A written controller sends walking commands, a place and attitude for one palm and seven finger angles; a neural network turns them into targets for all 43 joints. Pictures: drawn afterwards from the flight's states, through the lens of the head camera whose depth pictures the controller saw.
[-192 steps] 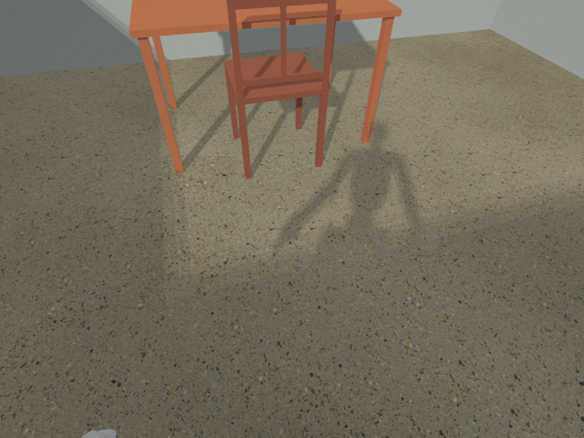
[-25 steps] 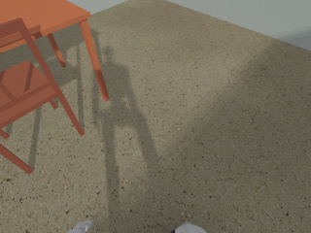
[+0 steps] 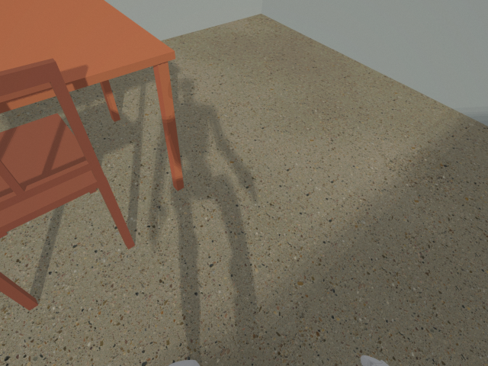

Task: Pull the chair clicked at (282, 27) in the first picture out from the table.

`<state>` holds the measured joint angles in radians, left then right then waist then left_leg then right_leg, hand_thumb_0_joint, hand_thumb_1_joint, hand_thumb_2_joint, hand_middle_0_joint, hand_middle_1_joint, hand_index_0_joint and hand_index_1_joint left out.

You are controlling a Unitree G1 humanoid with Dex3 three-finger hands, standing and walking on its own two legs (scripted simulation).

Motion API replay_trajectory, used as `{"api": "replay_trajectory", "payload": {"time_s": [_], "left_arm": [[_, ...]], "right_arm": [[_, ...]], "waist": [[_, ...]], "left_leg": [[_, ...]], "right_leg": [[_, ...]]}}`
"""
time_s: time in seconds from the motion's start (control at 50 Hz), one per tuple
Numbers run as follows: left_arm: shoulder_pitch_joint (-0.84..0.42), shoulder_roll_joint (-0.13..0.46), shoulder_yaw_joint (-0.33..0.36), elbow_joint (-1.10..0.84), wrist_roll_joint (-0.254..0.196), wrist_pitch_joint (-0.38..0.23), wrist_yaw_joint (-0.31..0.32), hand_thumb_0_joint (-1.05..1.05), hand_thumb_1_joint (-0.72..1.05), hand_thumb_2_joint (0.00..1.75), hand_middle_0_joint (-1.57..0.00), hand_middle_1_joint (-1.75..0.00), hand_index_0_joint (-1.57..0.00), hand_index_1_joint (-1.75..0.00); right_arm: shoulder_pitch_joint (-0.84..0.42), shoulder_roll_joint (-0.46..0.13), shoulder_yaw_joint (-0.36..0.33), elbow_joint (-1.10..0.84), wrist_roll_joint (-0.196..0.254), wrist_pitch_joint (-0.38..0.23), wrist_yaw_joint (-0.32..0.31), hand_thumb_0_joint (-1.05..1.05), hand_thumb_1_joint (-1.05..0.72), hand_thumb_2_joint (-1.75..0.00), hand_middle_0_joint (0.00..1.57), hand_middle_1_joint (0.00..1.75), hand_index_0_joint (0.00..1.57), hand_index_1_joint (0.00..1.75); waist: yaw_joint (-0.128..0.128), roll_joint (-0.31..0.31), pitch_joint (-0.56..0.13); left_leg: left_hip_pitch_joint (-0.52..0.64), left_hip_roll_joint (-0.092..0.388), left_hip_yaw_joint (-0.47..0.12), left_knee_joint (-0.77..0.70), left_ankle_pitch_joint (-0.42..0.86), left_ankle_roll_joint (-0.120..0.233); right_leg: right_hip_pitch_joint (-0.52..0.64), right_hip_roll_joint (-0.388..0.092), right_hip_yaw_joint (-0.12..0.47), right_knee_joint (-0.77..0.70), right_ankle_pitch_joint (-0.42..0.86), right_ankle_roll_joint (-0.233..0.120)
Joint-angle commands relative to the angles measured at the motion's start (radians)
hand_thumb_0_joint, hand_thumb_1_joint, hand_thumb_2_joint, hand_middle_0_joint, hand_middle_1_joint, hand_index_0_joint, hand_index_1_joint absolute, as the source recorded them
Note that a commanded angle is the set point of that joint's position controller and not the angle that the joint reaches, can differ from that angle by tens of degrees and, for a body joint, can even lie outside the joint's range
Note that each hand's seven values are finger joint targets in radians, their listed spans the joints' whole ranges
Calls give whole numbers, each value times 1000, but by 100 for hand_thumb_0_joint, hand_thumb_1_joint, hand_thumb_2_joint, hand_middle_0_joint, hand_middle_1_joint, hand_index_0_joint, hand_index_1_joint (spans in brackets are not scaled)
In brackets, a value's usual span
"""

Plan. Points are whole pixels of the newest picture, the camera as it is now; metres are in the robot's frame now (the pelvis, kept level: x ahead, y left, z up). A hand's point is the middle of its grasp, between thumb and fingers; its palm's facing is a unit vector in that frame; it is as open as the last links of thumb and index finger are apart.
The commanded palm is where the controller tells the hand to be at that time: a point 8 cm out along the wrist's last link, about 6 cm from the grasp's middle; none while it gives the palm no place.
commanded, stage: walk to a spot facing it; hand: left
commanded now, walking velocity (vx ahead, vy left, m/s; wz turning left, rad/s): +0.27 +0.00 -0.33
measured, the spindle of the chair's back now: out of the picture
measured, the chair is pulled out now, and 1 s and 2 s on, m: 0.00 0.00 0.00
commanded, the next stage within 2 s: turn to face it in 0.06 s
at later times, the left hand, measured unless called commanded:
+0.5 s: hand (191, 294) +0.27 +0.13 -0.15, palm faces +0.06 -0.98 -0.20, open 7.3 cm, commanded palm none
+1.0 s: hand (130, 336) +0.18 +0.22 -0.15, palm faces +0.39 -0.88 -0.28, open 7.3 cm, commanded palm none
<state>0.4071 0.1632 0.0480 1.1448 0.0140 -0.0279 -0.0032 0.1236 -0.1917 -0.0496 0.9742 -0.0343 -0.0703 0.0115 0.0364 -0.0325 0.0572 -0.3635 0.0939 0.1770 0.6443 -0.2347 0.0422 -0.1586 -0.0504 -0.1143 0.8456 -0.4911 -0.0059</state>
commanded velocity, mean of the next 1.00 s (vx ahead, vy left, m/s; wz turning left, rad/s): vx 0.03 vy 0.00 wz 0.45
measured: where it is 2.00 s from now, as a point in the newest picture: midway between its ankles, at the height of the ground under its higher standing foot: outside the picture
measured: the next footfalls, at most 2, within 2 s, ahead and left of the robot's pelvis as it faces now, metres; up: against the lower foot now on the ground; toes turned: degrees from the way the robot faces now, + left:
right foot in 0.38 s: +0.26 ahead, -0.15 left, +0.00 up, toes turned -10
left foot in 0.74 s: +0.22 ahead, +0.11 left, +0.00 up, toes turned +22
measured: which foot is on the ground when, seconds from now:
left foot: down 0.00-0.38, up 0.40-0.72, down 0.74-1.00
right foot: up 0.00-0.36, down 0.38-0.74, up 0.76-1.00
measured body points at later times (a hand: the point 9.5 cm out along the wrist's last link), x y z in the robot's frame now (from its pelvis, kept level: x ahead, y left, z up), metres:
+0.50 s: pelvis +0.16 -0.04 +0.00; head +0.18 -0.06 +0.45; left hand +0.27 +0.18 -0.13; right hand +0.11 -0.25 -0.16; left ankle +0.08 +0.08 -0.66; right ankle +0.22 -0.15 -0.72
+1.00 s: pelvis +0.19 -0.02 +0.01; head +0.21 +0.00 +0.46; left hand +0.16 +0.27 -0.13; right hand +0.36 -0.24 -0.12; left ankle +0.19 +0.09 -0.72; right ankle +0.23 -0.16 -0.66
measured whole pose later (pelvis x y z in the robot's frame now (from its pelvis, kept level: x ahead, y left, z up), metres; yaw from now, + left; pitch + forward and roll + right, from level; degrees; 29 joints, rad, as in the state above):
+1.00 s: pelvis +0.19 -0.02 +0.01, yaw +20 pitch +0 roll -1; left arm 0.19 0.27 0.09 0.92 0.01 0.06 0.02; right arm 0.19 -0.24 -0.06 0.90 -0.02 0.02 0.00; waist -0.01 -0.01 0.06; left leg -0.30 0.00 0.03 0.51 -0.21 0.03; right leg -0.47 -0.08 -0.04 1.03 -0.41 0.10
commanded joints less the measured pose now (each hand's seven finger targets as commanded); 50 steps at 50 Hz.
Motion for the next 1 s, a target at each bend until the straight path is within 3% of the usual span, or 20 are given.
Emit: {"api": "replay_trajectory", "payload": {"time_s": [0.0,0.06,0.12,0.24,0.32,0.34,0.36,0.38,0.4,0.44,0.5,0.62,0.68,0.7,0.72,0.74,0.76,0.78,0.84,0.98], "left_arm": [[-134,74,20,-125,4,-35,-8,0,90,90,-20,-30,-20,-30],[-45,27,20,-87,11,2,-10,0,90,90,-20,-30,-20,-30],[-56,15,26,-104,16,28,-11,0,90,90,-20,-30,-20,-30],[-186,13,6,-149,9,11,1,0,90,90,-20,-30,-20,-30],[-111,69,17,-136,10,-4,10,0,90,90,-20,-30,-20,-30],[-59,129,30,-123,12,-13,18,0,90,90,-20,-30,-20,-30],[3,220,50,-116,15,-19,26,0,90,90,-20,-30,-20,-30],[50,255,54,-122,3,-17,27,0,90,90,-20,-30,-20,-30],[-11,237,52,-138,3,-17,34,0,90,90,-20,-30,-20,-30],[-149,165,40,-184,4,1,47,0,90,90,-20,-30,-20,-30],[-227,146,35,-216,14,6,50,0,90,90,-20,-30,-20,-30],[-242,194,56,-251,20,28,47,0,90,90,-20,-30,-20,-30],[-236,203,62,-265,9,42,37,0,90,90,-20,-30,-20,-30],[-230,185,58,-280,2,51,31,0,90,90,-20,-30,-20,-30],[-236,123,50,-322,-6,58,20,0,90,90,-20,-30,-20,-30],[-345,123,34,-380,6,55,18,0,90,90,-20,-30,-20,-30],[-340,112,43,-371,11,59,22,0,90,90,-20,-30,-20,-30],[-328,127,49,-354,7,55,19,0,90,90,-20,-30,-20,-30],[-239,150,54,-302,4,55,8,0,90,90,-20,-30,-20,-30],[-266,156,42,-333,-6,60,21,0,90,90,-20,-30,-20,-30]], "right_arm": [[260,-140,-25,41,6,-2,-28,0,-90,-90,20,30,20,30],[194,-76,-6,42,12,-18,-34,0,-90,-90,20,30,20,30],[206,-65,-14,49,14,-19,-37,0,-90,-90,20,30,20,30],[269,-68,-7,101,14,1,-33,0,-90,-90,20,30,20,30],[246,-80,-14,103,18,27,-32,0,-90,-90,20,30,20,30],[254,-50,-14,96,22,30,-27,0,-90,-90,20,30,20,30],[298,4,-9,75,27,35,-21,0,-90,-90,20,30,20,30],[279,2,-8,54,32,52,-31,0,-90,-90,20,30,20,30],[254,-8,-12,45,29,64,-32,0,-90,-90,20,30,20,30],[207,-21,-23,44,25,80,-21,0,-90,-90,20,30,20,30],[226,4,-23,34,18,107,-6,0,-90,-90,20,30,20,30],[139,-21,-29,-51,16,109,10,0,-90,-90,20,30,20,30],[162,-68,-39,-73,11,99,12,0,-90,-90,20,30,20,30],[199,-125,-51,-74,10,92,13,0,-90,-90,20,30,20,30],[229,-240,-77,-92,2,84,7,0,-90,-90,20,30,20,30],[291,-298,-84,-87,2,82,1,0,-90,-90,20,30,20,30],[259,-296,-83,-78,4,76,-12,0,-90,-90,20,30,20,30],[189,-265,-73,-97,7,75,-19,0,-90,-90,20,30,20,30],[60,-208,-49,-139,13,64,-23,0,-90,-90,20,30,20,30],[94,-247,-66,-132,10,84,-16,0,-90,-90,20,30,20,30]], "waist": [[-109,140,-19],[-30,136,-5],[-19,114,14],[-52,166,41],[1,126,-30],[24,23,-73],[33,-176,-146],[53,-228,-211],[43,-274,-210],[-2,-135,-110],[-52,-123,-74],[-38,-150,-33],[-64,-67,-69],[-87,82,-82],[-108,394,-64],[-156,326,-65],[-129,324,-110],[-106,293,-104],[-45,188,-116],[-80,160,-111]], "left_leg": [[327,331,-403,-414,42,120],[190,250,-161,-434,184,68],[209,240,-74,-458,230,81],[196,186,-58,-360,497,95],[150,131,-92,-169,329,29],[25,78,-63,-39,180,-13],[-131,-37,0,189,-212,-61],[-119,-46,-81,405,-448,-71],[-139,-18,-147,509,-423,-74],[-158,30,-155,581,-300,-79],[-99,22,-116,481,-225,-93],[-56,13,-54,214,-204,-88],[88,-21,-15,-31,-41,-80],[169,22,-112,-169,31,-57],[226,265,-492,-313,235,65],[191,373,-634,-364,315,164],[218,336,-629,-346,301,163],[202,284,-556,-330,256,149],[195,161,-369,-308,325,101],[242,157,-445,-299,318,139]], "right_leg": [[-495,-72,115,444,103,-15],[-384,-81,108,369,200,7],[-432,-86,88,291,262,27],[-270,-53,-9,-130,296,43],[-24,-29,-33,-346,434,49],[134,-128,61,-342,650,25],[282,-359,245,-372,888,-64],[237,-473,323,-459,972,-152],[166,-458,330,-495,877,-167],[31,-399,192,-512,641,-141],[-105,-351,40,-542,470,-95],[-117,-363,-32,-500,344,-88],[-135,-324,-98,-331,334,-34],[-211,-271,-120,-186,240,10],[-430,-124,-146,44,-87,98],[-464,-78,-32,242,-180,97],[-510,-77,63,339,-133,91],[-516,-78,91,379,-45,90],[-433,-73,94,340,115,102],[-348,-25,98,77,45,107]]}}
